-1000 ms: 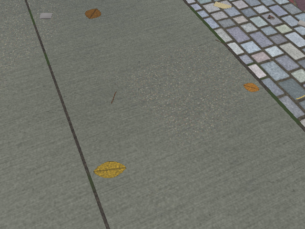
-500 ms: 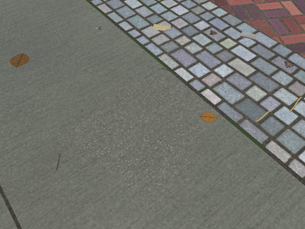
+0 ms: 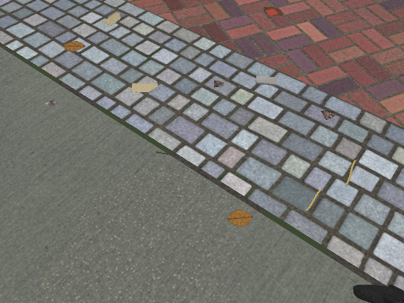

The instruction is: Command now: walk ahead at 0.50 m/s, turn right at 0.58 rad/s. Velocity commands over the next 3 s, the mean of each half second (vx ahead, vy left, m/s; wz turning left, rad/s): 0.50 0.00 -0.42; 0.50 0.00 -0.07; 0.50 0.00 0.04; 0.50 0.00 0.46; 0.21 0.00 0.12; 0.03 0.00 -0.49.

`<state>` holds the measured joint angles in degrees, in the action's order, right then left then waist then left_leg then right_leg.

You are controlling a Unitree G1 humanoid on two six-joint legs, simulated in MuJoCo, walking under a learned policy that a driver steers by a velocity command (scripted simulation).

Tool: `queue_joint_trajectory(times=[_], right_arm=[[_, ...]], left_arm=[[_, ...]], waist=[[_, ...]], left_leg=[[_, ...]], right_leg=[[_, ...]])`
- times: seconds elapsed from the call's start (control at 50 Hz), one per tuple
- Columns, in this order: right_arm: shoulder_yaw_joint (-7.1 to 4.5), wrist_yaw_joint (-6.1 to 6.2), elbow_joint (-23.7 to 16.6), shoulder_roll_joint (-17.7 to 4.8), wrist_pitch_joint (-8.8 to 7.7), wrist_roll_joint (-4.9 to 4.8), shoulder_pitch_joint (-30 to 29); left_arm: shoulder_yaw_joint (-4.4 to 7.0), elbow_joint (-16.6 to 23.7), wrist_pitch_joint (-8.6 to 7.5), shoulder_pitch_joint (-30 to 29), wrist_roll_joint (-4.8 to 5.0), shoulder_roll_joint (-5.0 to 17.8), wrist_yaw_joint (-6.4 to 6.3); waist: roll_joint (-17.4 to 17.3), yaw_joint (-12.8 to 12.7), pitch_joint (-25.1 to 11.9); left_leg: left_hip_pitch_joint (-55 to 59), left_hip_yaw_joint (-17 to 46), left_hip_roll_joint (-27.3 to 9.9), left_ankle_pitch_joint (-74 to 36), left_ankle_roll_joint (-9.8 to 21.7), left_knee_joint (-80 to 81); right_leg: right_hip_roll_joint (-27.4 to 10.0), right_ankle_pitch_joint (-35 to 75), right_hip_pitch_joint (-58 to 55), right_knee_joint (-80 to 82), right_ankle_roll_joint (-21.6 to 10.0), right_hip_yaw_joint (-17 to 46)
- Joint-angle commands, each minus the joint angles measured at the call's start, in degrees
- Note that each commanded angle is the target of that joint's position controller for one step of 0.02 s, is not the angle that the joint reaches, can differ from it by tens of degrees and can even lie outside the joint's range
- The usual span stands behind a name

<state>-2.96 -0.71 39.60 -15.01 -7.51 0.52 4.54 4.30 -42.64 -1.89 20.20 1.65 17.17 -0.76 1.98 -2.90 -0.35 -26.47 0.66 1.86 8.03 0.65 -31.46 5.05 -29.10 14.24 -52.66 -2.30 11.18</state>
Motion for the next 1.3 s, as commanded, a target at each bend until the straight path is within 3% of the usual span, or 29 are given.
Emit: queue_joint_trajectory(times=[0.02, 0.06, 0.08, 0.12, 0.24, 0.36, 0.4, 0.44, 0.46, 0.48, 0.5, 0.52, 0.54, 0.56, 0.6, 0.66, 0.78, 0.88, 0.92, 0.96, 0.98, 1.0, 1.02, 1.04, 1.06, 1.08, 1.12, 1.16, 1.3], right_arm=[[-2.92, 0.62, -0.8, -8.2, 0.85, -0.39, 13.4], [-1.87, 0.67, -0.4, -5.7, 1.34, 0.18, 9.2], [-1.82, 0.73, -0.1, -5.9, 1.21, 0.38, 8.4], [-2.05, 0.63, 0.7, -6.0, 0.73, -0.18, 8.4], [-2.84, 0.7, 3.8, -9.0, 1.03, -0.23, 10.5], [-3.24, 0.45, 7.5, -11.8, 2.6, -2.16, 15.5], [-3.47, 0.57, 8.4, -12.9, 3.27, -2.63, 15.5], [-3.15, 0.99, 9.0, -13.0, 3.85, -2.81, 14.7], [-2.13, 1.26, 8.2, -10.8, 3.6, -1.69, 14.7], [0.38, 0.64, 5.6, -3.8, 2.49, -0.24, 20.0], [-0.25, 0.16, 6.8, -7.2, 0.98, -1.44, 17.8], [-1.28, -0.18, 4.8, -10.2, 0.45, -3.32, 12.6], [-0.95, -0.01, 4.1, -9.5, 0.22, -3.04, 9.7], [-1.07, 0.27, 4.2, -9.0, 0.37, -1.82, 8.7], [-1.23, 0.17, 5.1, -8.0, 1.81, -1.47, 11.3], [-0.73, 0.4, 4.9, -5.6, 3.38, -0.93, 10.3], [0.29, -0.52, 2.2, -3.9, 2.8, -0.97, -1.2], [0.15, -1.85, -0.3, -5.4, 2.23, -1.39, -6.7], [-0.23, -2.14, -0.2, -6.5, 1.97, -1.27, -5.0], [-1.94, -1.72, 2.8, -9.3, 1.83, -0.92, 5.3], [-3.22, -1.21, 4.9, -12.9, 1.89, -0.53, 14.9], [-4.61, -1.04, 5.9, -18.9, 2.3, -0.08, 20.1], [-3.35, -1.31, 6.2, -14.0, 2.41, -1.1, 21.8], [-2.41, -1.22, 5.6, -11.5, 2.32, -1.28, 17.5], [-1.9, -1.1, 4.7, -10.0, 2.44, -0.95, 13.3], [-1.38, -1.18, 4.3, -8.4, 2.47, -0.45, 10.1], [-0.79, -1.27, 4.1, -6.5, 1.92, 0.21, 7.3], [-1.08, -1.06, 4.8, -7.5, 1.32, -0.13, 7.8], [-1.66, 0.47, 7.8, -9.9, 1.99, -1.02, 13.2]], left_arm=[[1.09, 6.3, -0.96, -2.2, 0.11, 8.1, 0.09], [1.4, 7.4, -0.53, -5.8, -0.77, 6.5, 0.42], [1.32, 7.7, -0.22, -4.4, -0.14, 5.4, 0.77], [1.04, 8.1, 0.39, -4.5, 0.06, 3.7, 1.05], [-0.04, 9.8, 0.03, -11.0, -0.58, 1.1, 1.71], [-0.78, 12.9, -1.2, -20.8, -0.33, 0.6, 3.53], [-0.15, 13.2, -1.32, -19.7, -0.62, 2.2, 3.72], [2.1, 9.5, -1.24, -7.0, -1.11, 5.9, 3.23], [3.59, 7.3, -0.85, 2.4, -1.27, 9.6, 2.36], [4.54, 6.6, -0.82, 5.6, -1.69, 16.2, 1.83], [3.29, 7.0, -1.09, 6.7, -1.34, 12.1, 1.93], [2.24, 6.5, -1.48, 3.7, -1.49, 9.5, 2.14], [1.7, 6.4, -1.71, 0.3, -1.21, 7.9, 2.15], [1.19, 6.3, -1.87, -2.9, -1.36, 6.2, 2.33], [0.66, 6.5, -2.48, -6.0, -1.93, 4.2, 2.51], [1.1, 4.9, -3.62, -6.0, -1.48, 5.6, 2.18], [1.53, 1.7, -3.23, -2.2, -1.13, 7.6, 1.02], [2.02, -1.6, -2.37, 1.5, -0.34, 8.9, 0.75], [2.24, -2.4, -1.8, 1.2, -0.29, 9.4, 0.47], [1.87, -2.5, -1.11, 0.0, -0.5, 8.8, 0.2], [0.72, -1.7, -0.99, 0.7, -1.38, 6.3, -0.07], [-1.14, -0.5, -2.11, 8.0, -1.61, 0.4, 0.4], [-0.75, -1.3, -3.24, 5.6, -1.07, 3.0, 0.6], [0.43, 0.1, -3.83, 0.3, 0.52, 7.2, 0.97], [0.25, 1.2, -3.96, -3.7, 0.59, 7.1, 0.84], [0.33, 1.5, -3.76, -5.4, -0.34, 6.6, 0.63], [0.52, 0.6, -2.53, -3.0, -0.86, 5.1, 0.45], [0.27, 0.2, -1.71, -2.4, -1.09, 3.6, 0.27], [-0.72, 3.1, -2.46, -15.0, -1.29, 1.1, 1.01]], waist=[[-8.9, 8.0, -6.5], [-6.3, 5.8, 0.0], [-9.3, 4.3, 0.4], [-9.4, 3.9, 0.9], [-5.4, 5.2, 1.4], [-5.9, 7.6, 4.8], [-7.3, 5.6, 3.7], [-7.4, -2.0, -4.3], [-4.8, -5.9, -10.7], [10.4, -2.3, -18.2], [8.4, -4.4, -24.1], [6.2, -4.2, -15.1], [3.6, -2.4, -9.5], [1.5, -0.4, -5.8], [2.8, 3.2, -4.1], [1.7, 4.5, -1.5], [1.2, 0.7, 2.6], [1.8, -0.7, 4.2], [2.6, 0.7, 3.2], [2.1, 6.1, -3.1], [-1.6, 9.6, -11.0], [-16.1, 7.4, -18.9], [-16.5, 9.6, -21.6], [-12.1, 9.1, -12.6], [-7.9, 7.8, -7.3], [-6.1, 6.2, -3.1], [-8.4, 2.9, -1.6], [-7.7, 2.1, -1.0], [-5.3, 5.8, 2.3]], left_leg=[[34.5, 31.7, -22.9, 19.6, 10.5, 14.1], [23.1, 19.4, -17.5, 7.7, 8.4, 17.3], [20.1, 16.4, -17.1, 5.2, 8.6, 18.6], [18.5, 11.1, -16.4, 0.3, 9.6, 20.8], [21.2, 0.2, -15.8, -10.9, 9.8, 22.2], [26.8, -2.8, -17.9, -13.6, 8.9, 21.1], [29.8, -3.6, -18.7, -25.6, 8.0, 16.9], [27.2, -7.7, -15.8, -41.3, 5.5, 1.6], [15.7, -8.8, -13.6, -30.1, 3.2, -12.6], [-8.1, -7.7, -4.0, 10.6, -0.8, -35.7], [-13.9, 3.3, -2.2, 25.5, -0.5, -44.5], [-18.9, 3.7, -5.1, 22.3, 0.1, -46.4], [-18.3, 2.7, -7.6, 17.3, 0.5, -43.1], [-16.3, 2.2, -9.1, 13.9, 0.3, -39.3], [-9.6, 2.9, -10.7, 10.0, -0.2, -35.6], [-9.7, 2.4, -10.9, 5.8, -1.8, -29.5], [-9.2, 0.7, -8.5, -12.1, -2.1, -7.8], [-9.2, 0.8, -6.7, -9.7, 0.2, 0.0], [-6.3, 0.1, -5.8, -5.5, 1.8, 1.6], [8.4, -3.4, -2.3, -4.2, 4.3, 3.6], [24.1, 2.7, -8.2, -7.1, 7.2, 1.2], [46.2, 29.2, -22.2, 3.0, 16.9, 4.9], [48.1, 42.3, -23.6, 13.7, 17.8, 13.9], [41.5, 34.9, -22.3, 18.3, 14.7, 14.9], [33.2, 28.1, -20.3, 15.7, 13.0, 15.7], [25.3, 23.1, -18.3, 11.1, 12.6, 17.5], [17.1, 17.0, -15.3, 4.3, 11.9, 20.7], [15.0, 12.8, -14.7, -1.5, 12.8, 22.8], [18.7, 3.8, -12.4, -8.9, 10.8, 24.7]], right_leg=[[-6.1, 3.2, 33.0, -23.5, 1.2, -2.5], [-9.3, 9.2, 29.3, -18.6, 1.1, -3.5], [-10.4, 10.6, 27.0, -17.5, 1.3, -4.0], [-11.2, 12.2, 26.6, -15.3, 2.0, -5.1], [-10.9, 25.1, 27.2, 1.1, 2.7, -6.5], [-8.6, 25.3, 23.1, 16.8, 0.1, -11.6], [-6.7, 20.5, 19.0, 19.6, -2.0, -13.3], [-2.6, 24.0, -0.8, 24.5, -5.0, -16.3], [-7.7, 26.9, -18.1, 21.8, -7.3, -9.2], [-24.1, 18.8, -37.7, 25.4, -16.9, 20.2], [-27.8, 17.2, -38.8, 32.5, -19.0, 32.5], [-25.3, 20.4, -32.8, 33.0, -16.2, 22.6], [-22.5, 25.5, -24.6, 33.3, -14.1, 14.5], [-20.3, 29.5, -17.4, 34.8, -13.1, 9.7], [-18.3, 32.1, -8.7, 38.9, -12.7, 5.3], [-18.0, 33.5, -4.0, 43.1, -13.5, 1.0], [-15.4, 29.4, -4.6, 45.0, -10.2, -6.3], [-19.0, 28.3, -12.0, 41.5, -8.8, -5.1], [-20.0, 33.1, -14.9, 38.5, -7.6, -4.6], [-16.3, 48.5, -14.3, 25.8, -5.2, -7.8], [-13.1, 41.9, -6.4, 11.0, -3.1, -10.7], [-3.4, 15.7, 17.6, -12.2, 1.8, -12.8], [-2.2, -4.0, 25.8, -19.7, 1.5, -4.8], [-5.8, -0.8, 31.2, -22.9, 0.5, -4.4], [-8.8, 4.4, 30.9, -20.9, -0.1, -6.3], [-10.8, 8.3, 28.9, -17.2, 0.0, -7.0], [-12.9, 12.8, 22.0, -12.6, 0.4, -6.5], [-13.2, 15.6, 21.4, -9.7, 1.4, -7.3], [-11.6, 33.9, 23.2, 13.1, 3.1, -9.7]])
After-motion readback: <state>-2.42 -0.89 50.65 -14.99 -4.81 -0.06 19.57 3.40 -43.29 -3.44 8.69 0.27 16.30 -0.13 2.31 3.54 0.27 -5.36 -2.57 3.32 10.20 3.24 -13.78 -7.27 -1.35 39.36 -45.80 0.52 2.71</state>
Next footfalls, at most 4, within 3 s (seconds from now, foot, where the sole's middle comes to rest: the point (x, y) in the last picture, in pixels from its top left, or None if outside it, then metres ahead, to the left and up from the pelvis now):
0.46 right None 0.37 -0.19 -0.76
0.98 left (221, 237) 0.71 -0.01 -0.76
1.50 right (299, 187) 0.94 -0.31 -0.76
2.04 left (236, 129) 1.24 -0.06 -0.76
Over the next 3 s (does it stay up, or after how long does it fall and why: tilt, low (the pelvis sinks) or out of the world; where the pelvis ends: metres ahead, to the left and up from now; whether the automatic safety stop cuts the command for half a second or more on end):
stays up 1.30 -0.15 0.01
